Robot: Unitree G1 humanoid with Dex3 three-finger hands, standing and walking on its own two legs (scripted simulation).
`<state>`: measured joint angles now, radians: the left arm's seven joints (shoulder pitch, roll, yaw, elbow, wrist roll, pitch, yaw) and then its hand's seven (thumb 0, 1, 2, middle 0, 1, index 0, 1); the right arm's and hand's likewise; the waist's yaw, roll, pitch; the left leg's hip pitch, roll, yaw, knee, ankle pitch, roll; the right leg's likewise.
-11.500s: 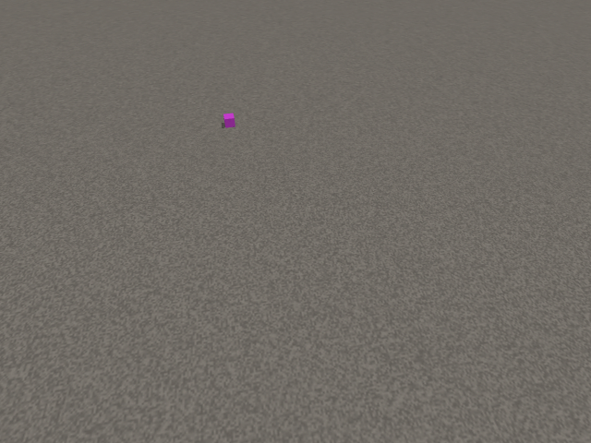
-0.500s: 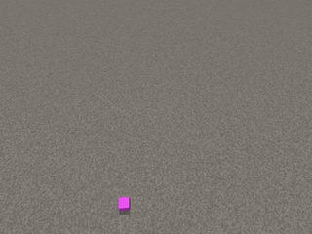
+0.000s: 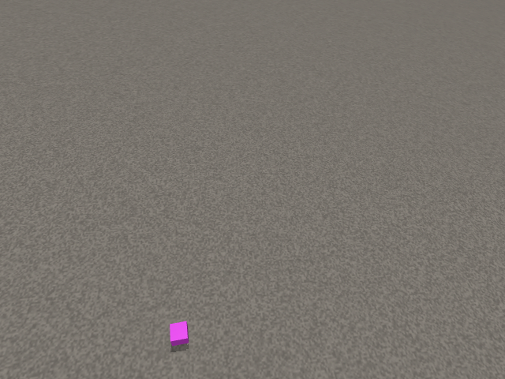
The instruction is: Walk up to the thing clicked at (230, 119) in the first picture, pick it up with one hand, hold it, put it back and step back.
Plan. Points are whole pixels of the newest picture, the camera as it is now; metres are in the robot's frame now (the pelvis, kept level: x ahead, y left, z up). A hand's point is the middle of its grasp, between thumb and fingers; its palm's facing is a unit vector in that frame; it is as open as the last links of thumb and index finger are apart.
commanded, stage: walk up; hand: left
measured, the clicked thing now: (179, 333) +0.42 +0.19 -0.75
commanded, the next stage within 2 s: none
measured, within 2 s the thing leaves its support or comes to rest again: neither
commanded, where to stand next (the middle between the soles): +0.03 -0.06 m, yaw +4 degrees
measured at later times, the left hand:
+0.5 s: hand (119, 369) +0.19 +0.21 -0.14, palm faces -0.02 -0.91 -0.41, open 7.4 cm
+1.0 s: hand out of the picture +0.06 +0.25 -0.16, palm faces -0.06 -0.91 -0.40, open 7.4 cm
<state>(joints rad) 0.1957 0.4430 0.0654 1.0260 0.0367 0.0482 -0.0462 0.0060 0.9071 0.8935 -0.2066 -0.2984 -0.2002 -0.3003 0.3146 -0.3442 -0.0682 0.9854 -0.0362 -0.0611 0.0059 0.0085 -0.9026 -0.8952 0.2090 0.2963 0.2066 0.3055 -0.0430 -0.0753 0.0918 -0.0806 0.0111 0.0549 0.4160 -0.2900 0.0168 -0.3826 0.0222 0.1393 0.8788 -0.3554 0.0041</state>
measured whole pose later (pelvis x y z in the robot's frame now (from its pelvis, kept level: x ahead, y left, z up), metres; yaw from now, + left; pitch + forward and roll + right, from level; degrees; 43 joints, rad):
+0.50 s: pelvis +0.03 -0.04 -0.02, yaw +1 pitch -2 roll +0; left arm 0.02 0.34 0.03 0.89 0.02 -0.01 0.02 0.00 0.90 0.89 -0.21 -0.30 -0.21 -0.30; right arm 0.20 -0.40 -0.04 0.93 -0.01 0.05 0.00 0.01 -0.91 -0.90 0.20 0.30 0.20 0.30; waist -0.03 0.04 0.16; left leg -0.39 -0.01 -0.07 0.94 -0.49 -0.01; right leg -0.35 -0.04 -0.03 0.63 -0.24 -0.01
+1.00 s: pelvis +0.01 -0.04 -0.02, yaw -1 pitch -3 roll -1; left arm 0.26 0.41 0.06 0.98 0.04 -0.03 -0.03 0.01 0.91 0.89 -0.21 -0.30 -0.20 -0.30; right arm 0.26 -0.42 -0.06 0.87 -0.03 -0.02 0.03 0.01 -0.90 -0.90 0.21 0.30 0.21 0.31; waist -0.01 0.02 0.09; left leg -0.25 0.06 0.02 0.65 -0.35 0.01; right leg -0.20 0.01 -0.04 0.62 -0.39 -0.03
